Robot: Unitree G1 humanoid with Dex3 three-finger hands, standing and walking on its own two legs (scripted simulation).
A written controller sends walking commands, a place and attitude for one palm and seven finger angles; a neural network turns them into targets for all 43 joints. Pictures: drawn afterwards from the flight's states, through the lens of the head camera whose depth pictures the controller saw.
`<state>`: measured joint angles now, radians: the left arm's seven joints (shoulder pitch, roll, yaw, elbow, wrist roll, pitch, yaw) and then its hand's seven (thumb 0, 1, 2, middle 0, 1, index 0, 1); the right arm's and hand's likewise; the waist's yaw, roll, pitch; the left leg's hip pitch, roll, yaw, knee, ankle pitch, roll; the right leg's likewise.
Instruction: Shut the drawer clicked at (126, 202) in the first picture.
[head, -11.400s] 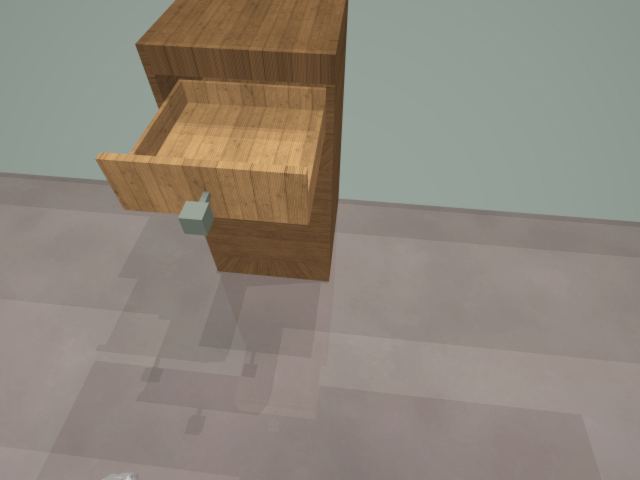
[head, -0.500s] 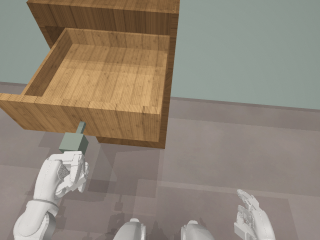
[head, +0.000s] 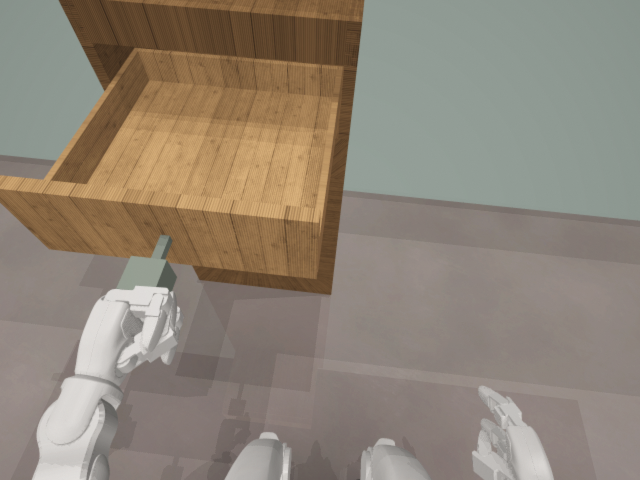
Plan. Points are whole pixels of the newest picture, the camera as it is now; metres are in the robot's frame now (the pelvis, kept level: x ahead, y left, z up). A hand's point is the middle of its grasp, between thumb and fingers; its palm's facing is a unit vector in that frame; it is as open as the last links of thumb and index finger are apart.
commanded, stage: push the drawer shut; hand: left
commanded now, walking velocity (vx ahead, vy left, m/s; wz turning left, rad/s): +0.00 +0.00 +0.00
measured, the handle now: (154, 266) +0.35 +0.22 +0.05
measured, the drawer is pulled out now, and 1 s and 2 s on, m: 0.30 0.18 0.05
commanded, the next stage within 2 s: none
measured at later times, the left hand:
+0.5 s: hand (183, 298) +0.32 +0.18 +0.04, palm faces -0.08 -0.99 -0.07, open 3.6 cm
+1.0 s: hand (200, 244) +0.39 +0.17 +0.04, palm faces -0.11 -0.99 -0.06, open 3.6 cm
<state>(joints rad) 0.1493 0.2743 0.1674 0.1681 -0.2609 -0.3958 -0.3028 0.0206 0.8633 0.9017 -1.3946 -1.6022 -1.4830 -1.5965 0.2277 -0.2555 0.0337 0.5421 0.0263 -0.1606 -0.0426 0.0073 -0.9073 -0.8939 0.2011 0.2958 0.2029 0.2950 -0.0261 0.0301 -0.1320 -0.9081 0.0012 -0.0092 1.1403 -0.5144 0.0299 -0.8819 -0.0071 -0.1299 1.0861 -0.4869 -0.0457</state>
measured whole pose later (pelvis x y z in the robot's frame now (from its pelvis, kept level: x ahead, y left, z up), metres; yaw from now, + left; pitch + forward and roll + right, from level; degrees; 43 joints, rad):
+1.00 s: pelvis -0.03 +0.01 +0.00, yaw -1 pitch +18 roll -2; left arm -0.50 0.36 0.25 0.79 -0.17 -0.42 -0.29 0.02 0.87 0.88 -1.44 -1.60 -1.54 -1.60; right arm 0.29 -0.27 0.05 0.62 0.02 -0.09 -0.04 0.01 -0.91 -0.89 0.20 0.30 0.20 0.29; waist -0.09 0.02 -0.10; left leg -0.99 0.01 0.01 1.14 -0.46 0.04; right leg -0.97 0.00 -0.11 1.09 -0.43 -0.04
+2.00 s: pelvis -0.03 +0.00 -0.03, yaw -4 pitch +26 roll -4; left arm -1.03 0.62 0.41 1.23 -0.05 -0.39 -0.31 0.02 0.87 0.89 -1.44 -1.60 -1.55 -1.60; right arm 0.35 -0.29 0.08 0.62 -0.01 -0.03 -0.02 0.00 -0.91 -0.89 0.20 0.30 0.20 0.29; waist -0.23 0.03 -0.10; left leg -1.22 0.04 0.00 1.25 -0.49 0.04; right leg -1.20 0.03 -0.12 1.16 -0.43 -0.05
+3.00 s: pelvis -0.04 +0.01 -0.04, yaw -4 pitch +30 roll -6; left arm -1.29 0.77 0.39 1.36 0.05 -0.31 -0.22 0.02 0.86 0.88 -1.45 -1.60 -1.57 -1.60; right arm 0.39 -0.28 0.13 0.64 -0.04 -0.05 -0.01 0.00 -0.91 -0.89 0.20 0.30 0.20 0.29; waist -0.33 0.04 -0.08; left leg -1.36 0.05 -0.03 1.29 -0.47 0.05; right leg -1.31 0.03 -0.14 1.16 -0.39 -0.04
